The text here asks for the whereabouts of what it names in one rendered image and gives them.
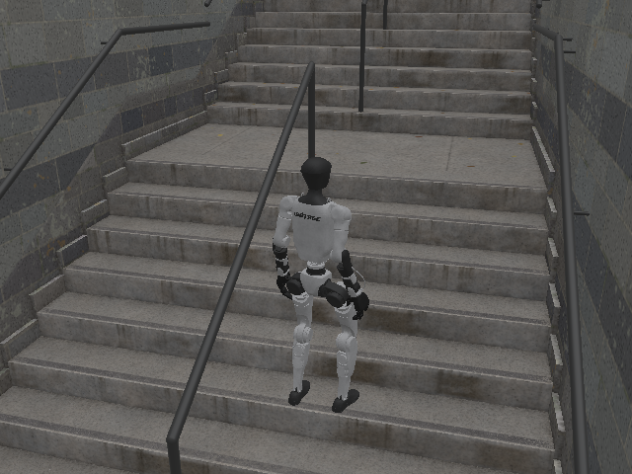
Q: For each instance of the stairs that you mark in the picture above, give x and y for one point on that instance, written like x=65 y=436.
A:
x=442 y=67
x=451 y=366

